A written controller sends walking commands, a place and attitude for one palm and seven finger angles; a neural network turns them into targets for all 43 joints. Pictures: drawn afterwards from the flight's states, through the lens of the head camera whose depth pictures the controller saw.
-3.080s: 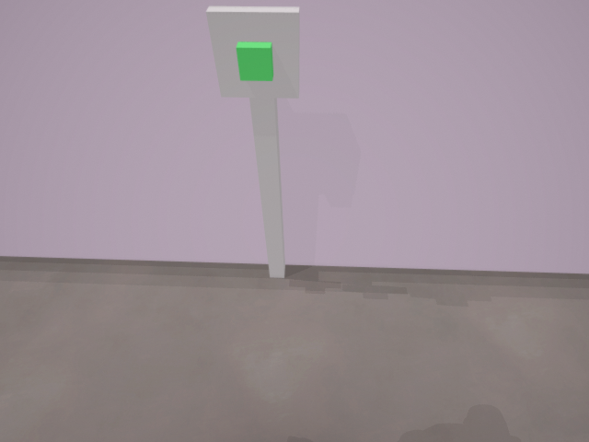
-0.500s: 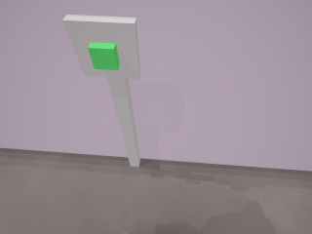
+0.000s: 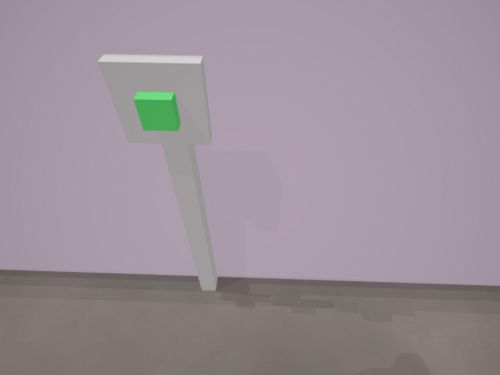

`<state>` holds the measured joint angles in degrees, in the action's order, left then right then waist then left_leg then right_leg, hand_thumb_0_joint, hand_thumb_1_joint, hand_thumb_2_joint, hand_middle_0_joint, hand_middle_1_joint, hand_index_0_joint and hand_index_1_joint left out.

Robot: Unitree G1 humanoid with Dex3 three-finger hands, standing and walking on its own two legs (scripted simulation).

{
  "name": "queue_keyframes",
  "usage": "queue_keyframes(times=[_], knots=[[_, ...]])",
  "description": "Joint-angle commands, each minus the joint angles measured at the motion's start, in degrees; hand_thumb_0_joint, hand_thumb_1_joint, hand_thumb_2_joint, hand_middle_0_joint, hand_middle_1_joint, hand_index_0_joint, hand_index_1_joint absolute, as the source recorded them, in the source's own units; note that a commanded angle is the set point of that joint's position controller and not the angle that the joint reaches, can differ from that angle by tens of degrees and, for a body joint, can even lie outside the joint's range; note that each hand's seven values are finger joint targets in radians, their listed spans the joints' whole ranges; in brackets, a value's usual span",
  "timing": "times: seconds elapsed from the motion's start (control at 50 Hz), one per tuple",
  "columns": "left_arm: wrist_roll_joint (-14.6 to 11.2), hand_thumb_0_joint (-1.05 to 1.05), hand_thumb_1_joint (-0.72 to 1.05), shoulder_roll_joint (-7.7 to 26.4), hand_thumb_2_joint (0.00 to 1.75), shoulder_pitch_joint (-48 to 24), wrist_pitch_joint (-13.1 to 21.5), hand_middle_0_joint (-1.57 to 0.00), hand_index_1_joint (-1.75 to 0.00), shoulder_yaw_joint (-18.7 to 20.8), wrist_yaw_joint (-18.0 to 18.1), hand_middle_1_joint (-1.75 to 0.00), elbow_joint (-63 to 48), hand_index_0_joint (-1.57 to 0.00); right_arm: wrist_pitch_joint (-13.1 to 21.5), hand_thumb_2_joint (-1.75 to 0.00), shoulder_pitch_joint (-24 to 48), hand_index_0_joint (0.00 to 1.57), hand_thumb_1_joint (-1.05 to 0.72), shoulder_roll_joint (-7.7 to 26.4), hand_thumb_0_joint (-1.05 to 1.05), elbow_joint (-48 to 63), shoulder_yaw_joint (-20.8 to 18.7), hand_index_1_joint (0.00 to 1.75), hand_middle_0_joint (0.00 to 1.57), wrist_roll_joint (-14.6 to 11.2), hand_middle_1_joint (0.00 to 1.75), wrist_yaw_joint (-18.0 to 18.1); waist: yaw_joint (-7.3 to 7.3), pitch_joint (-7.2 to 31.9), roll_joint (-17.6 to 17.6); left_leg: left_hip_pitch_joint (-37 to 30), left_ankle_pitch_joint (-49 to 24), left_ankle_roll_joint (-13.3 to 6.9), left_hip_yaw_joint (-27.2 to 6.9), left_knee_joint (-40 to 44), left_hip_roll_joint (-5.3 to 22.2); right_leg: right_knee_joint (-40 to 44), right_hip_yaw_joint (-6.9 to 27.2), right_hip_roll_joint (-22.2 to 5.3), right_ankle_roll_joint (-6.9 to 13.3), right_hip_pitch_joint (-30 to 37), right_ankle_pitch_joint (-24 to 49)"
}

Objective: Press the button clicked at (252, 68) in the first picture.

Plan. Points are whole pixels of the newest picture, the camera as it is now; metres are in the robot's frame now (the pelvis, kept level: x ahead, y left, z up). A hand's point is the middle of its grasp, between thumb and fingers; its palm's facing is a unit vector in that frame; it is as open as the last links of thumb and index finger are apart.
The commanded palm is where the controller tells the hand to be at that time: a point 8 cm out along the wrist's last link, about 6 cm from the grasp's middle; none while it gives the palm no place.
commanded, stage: look again from close up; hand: left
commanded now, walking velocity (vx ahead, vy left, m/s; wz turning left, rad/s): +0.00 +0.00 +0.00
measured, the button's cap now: (158, 110) +0.55 +0.19 +0.15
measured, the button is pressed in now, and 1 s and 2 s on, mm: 0 0 0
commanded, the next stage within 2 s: shuffle to correct the standing spot in 0.36 s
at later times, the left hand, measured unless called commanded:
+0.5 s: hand out of the picture +0.07 +0.27 -0.14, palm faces -0.01 -0.94 -0.35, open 7.3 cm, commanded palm none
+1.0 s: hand out of the picture +0.01 +0.17 -0.18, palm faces +0.01 -0.99 -0.15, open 7.3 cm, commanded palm none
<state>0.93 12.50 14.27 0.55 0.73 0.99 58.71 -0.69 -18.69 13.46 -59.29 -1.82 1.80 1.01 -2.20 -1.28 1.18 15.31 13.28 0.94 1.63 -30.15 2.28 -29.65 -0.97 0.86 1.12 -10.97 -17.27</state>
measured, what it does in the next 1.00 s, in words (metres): shifts its weight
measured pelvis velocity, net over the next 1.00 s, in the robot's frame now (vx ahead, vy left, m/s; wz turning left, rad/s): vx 0.06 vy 0.02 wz -0.03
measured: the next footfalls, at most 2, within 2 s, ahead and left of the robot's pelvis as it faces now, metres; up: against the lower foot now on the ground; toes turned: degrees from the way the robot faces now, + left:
none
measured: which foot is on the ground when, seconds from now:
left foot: down 0.00-1.00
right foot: down 0.00-1.00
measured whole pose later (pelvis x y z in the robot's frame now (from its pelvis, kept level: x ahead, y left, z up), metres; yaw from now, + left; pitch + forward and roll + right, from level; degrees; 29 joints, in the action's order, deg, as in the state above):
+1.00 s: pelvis +0.06 +0.02 -0.01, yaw -1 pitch -1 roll +0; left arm 0.8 7.3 22.7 0.8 -0.2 2.1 64.4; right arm -0.4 -17.1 8.6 -65.6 -0.5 0.3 1.8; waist -0.3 -2.8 -0.8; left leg 11.8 21.8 -0.1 3.7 -35.0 2.0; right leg -33.3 0.7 0.2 -0.2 -7.6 -23.2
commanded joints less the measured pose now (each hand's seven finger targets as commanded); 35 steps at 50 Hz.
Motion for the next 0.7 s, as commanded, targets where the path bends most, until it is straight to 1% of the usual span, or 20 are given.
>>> queue_keyframes(times=[0.0,0.04,0.1,0.14,0.16,0.18,0.2,0.26,0.36,0.38,0.4,0.44,0.46,0.48,0.5,0.54,0.58,0.6,0.64,0.68], knots=[[-0.1,0.00,0.90,13.1,0.90,-3.2,1.5,-0.20,-0.30,2.8,0.8,-0.30,-5.7,-0.20,2.6,-0.90,3.0,0.20,-0.90,10.7,0.00,5.3,-2.1,0.30,0.20,-0.5,0.30,0.4,1.04,-0.2,0.0,-1.9,-5.5,-3.2,-4.8,4.3,3.3,7.0,7.3,-6.2,2.8,-4.2,4.1],[-0.2,0.00,0.90,13.6,0.90,-3.2,1.4,-0.20,-0.30,2.6,0.6,-0.30,-5.4,-0.20,2.8,-0.90,5.0,0.20,-0.90,12.1,0.00,5.6,-2.1,0.30,0.20,-0.5,0.30,0.4,1.65,-0.3,1.5,-1.6,-5.8,-3.6,-5.8,5.7,4.3,6.1,6.3,-5.6,2.3,-3.5,5.3],[-0.1,0.00,0.90,14.7,0.90,-4.2,1.4,-0.20,-0.30,2.4,0.4,-0.30,-5.4,-0.20,2.8,-0.90,7.1,0.20,-0.90,13.8,0.00,6.0,-1.9,0.30,0.20,-0.6,0.30,0.2,1.68,0.4,-0.1,-1.8,-6.4,-3.6,-6.2,6.6,4.6,6.3,6.0,-5.7,1.9,-2.3,6.7],[-0.1,0.00,0.90,15.5,0.90,-5.1,1.2,-0.20,-0.30,2.2,0.2,-0.30,-5.4,-0.20,2.8,-0.90,8.7,0.20,-0.90,14.8,0.00,5.9,-1.7,0.30,0.20,-0.6,0.30,0.0,1.77,0.5,0.1,-2.1,-5.4,-3.6,-6.5,7.7,4.7,6.8,5.9,-5.9,1.6,-2.2,5.9],[-0.1,0.00,0.90,15.8,0.90,-5.4,1.2,-0.20,-0.30,2.1,0.1,-0.30,-5.4,-0.20,2.8,-0.90,9.7,0.20,-0.90,15.3,0.00,6.1,-1.6,0.30,0.20,-0.5,0.30,-0.1,1.83,0.1,0.9,-2.1,-4.5,-3.5,-6.7,8.3,4.7,7.1,5.9,-5.9,1.5,-2.4,5.3],[-0.1,0.00,0.90,16.3,0.90,-5.8,1.2,-0.20,-0.30,2.0,0.0,-0.30,-5.3,-0.20,2.8,-0.90,10.3,0.20,-0.90,15.7,0.00,6.1,-1.5,0.30,0.20,-0.6,0.30,-0.2,1.82,0.6,0.5,-2.5,-4.6,-3.5,-6.7,8.5,4.8,7.3,5.8,-6.0,1.4,-2.0,5.7],[-0.1,0.00,0.90,16.4,0.90,-6.2,1.2,-0.20,-0.30,1.9,0.0,-0.30,-5.3,-0.20,2.8,-0.90,10.6,0.20,-0.90,16.0,0.00,6.1,-1.5,0.30,0.20,-0.6,0.30,-0.3,1.74,1.4,0.6,-2.8,-5.1,-3.5,-7.0,8.8,4.8,7.3,5.6,-6.0,1.4,-1.4,5.9],[0.0,0.00,0.90,17.0,0.90,-7.0,1.0,-0.20,-0.30,1.6,-0.2,-0.30,-5.0,-0.20,2.8,-0.90,12.3,0.20,-0.90,16.8,0.00,5.8,-1.3,0.30,0.20,-0.6,0.30,-0.5,1.75,1.8,0.6,-3.6,-4.5,-3.4,-7.1,9.9,4.9,7.8,5.2,-6.2,1.1,-1.3,5.8],[0.1,0.00,0.90,17.4,0.90,-7.1,0.8,-0.20,-0.30,1.2,-0.5,-0.30,-4.3,-0.20,2.5,-0.90,13.8,0.20,-0.90,17.2,0.00,5.4,-1.0,0.30,0.20,-0.7,0.30,-0.8,1.88,0.9,0.5,-2.9,0.6,-3.3,-7.8,12.2,4.7,9.0,4.9,-6.3,0.8,-1.5,3.6],[0.1,0.00,0.90,17.4,0.90,-7.0,0.9,-0.20,-0.30,1.1,-0.5,-0.30,-4.1,-0.20,2.5,-0.90,14.1,0.20,-0.90,17.1,0.00,5.1,-0.9,0.30,0.20,-0.7,0.30,-0.9,1.94,0.7,-0.5,-3.1,0.2,-3.2,-7.7,12.0,4.6,9.3,5.0,-6.4,0.8,-1.6,4.1],[0.1,0.00,0.90,17.4,0.90,-7.0,0.9,-0.20,-0.30,1.1,-0.5,-0.30,-3.9,-0.20,2.5,-0.90,14.0,0.20,-0.90,17.3,0.00,5.0,-0.8,0.30,0.20,-0.7,0.30,-0.9,1.86,1.2,-0.1,-3.5,-0.6,-3.2,-7.5,11.9,4.6,9.3,5.0,-6.5,0.8,-1.4,4.3],[0.0,0.00,0.90,17.3,0.90,-6.5,1.0,-0.20,-0.30,1.0,-0.4,-0.30,-3.5,-0.20,2.5,-0.90,14.1,0.20,-0.90,16.9,0.00,4.5,-0.8,0.30,0.20,-0.8,0.30,-0.9,1.94,1.9,-0.5,-4.5,-2.3,-3.1,-7.3,11.5,4.6,9.7,5.1,-6.8,0.7,-1.1,5.2],[-0.1,0.00,0.90,14.5,0.90,-5.0,0.7,-0.20,-0.30,0.3,-0.3,-0.30,-2.5,-0.20,2.2,-0.90,13.2,0.20,-0.90,14.0,0.00,3.7,-0.1,0.30,0.20,-0.7,0.30,-1.0,1.80,2.6,-1.4,-5.1,-1.0,-2.7,-6.7,11.3,4.5,10.0,4.9,-6.9,0.2,-1.1,3.8],[-0.1,0.00,0.90,11.7,0.90,-3.2,0.3,-0.20,-0.30,-0.4,-0.2,-0.30,-1.6,-0.20,1.7,-0.90,11.9,0.20,-0.90,11.3,0.00,2.8,0.6,0.30,0.20,-0.6,0.30,-1.1,1.66,2.2,-1.4,-5.2,1.5,-2.1,-6.3,11.3,4.3,10.2,4.8,-6.8,-0.2,-1.7,1.2],[0.0,0.00,0.90,10.5,0.90,-1.7,0.0,-0.20,-0.30,-0.7,0.0,-0.30,-1.0,-0.20,1.2,-0.90,10.5,0.20,-0.90,9.9,0.00,2.2,1.0,0.30,0.20,-0.5,0.30,-1.2,1.68,2.2,-1.7,-5.1,4.9,-1.9,-5.9,10.9,4.1,10.1,4.9,-6.5,-0.3,-1.8,-2.1],[0.2,0.00,0.90,10.7,0.90,-0.3,-0.3,-0.20,-0.30,-0.5,-0.1,-0.30,-0.5,-0.20,0.7,-0.90,9.8,0.20,-0.90,9.9,0.00,1.7,0.9,0.30,0.20,-0.4,0.30,-1.3,1.81,-0.9,-2.4,-2.6,11.3,-1.7,-5.5,10.4,3.5,10.4,5.7,-6.3,0.1,-3.5,-7.7],[0.3,0.00,0.90,10.5,0.90,1.3,-0.4,-0.20,-0.30,-0.3,-0.3,-0.30,-0.3,-0.20,0.6,-0.90,9.2,0.20,-0.90,9.9,0.00,1.4,0.7,0.30,0.20,-0.4,0.30,-1.3,2.02,-3.4,-2.1,-0.3,14.7,-2.0,-5.7,10.3,3.3,10.1,6.3,-6.0,0.6,-4.6,-10.5],[0.3,0.00,0.90,10.3,0.90,2.1,-0.3,-0.20,-0.30,-0.2,-0.3,-0.30,-0.1,-0.20,0.6,-0.90,8.6,0.20,-0.90,9.7,0.00,1.1,0.6,0.30,0.20,-0.5,0.30,-1.3,2.00,-3.8,-1.9,-0.1,14.9,-2.3,-5.7,10.0,3.4,9.6,6.0,-5.7,0.8,-4.7,-10.5],[0.3,0.00,0.90,9.1,0.90,3.8,-0.1,-0.20,-0.30,0.0,-0.3,-0.30,0.2,-0.20,0.9,-0.90,7.2,0.20,-0.90,9.2,0.00,0.4,0.3,0.30,0.20,-0.6,0.30,-1.2,2.06,-4.3,-0.3,0.0,15.2,-2.8,-6.0,9.8,4.0,7.7,5.3,-5.1,1.0,-4.9,-9.5],[0.3,0.00,0.90,7.7,0.90,5.4,0.3,-0.20,-0.30,0.1,-0.3,-0.30,0.8,-0.20,1.3,-0.90,5.5,0.20,-0.90,8.7,0.00,-0.4,0.1,0.30,0.20,-0.9,0.30,-1.0,2.00,-4.3,0.8,-0.5,13.5,-3.7,-6.7,9.6,4.9,5.2,4.3,-4.4,1.2,-4.6,-6.9]])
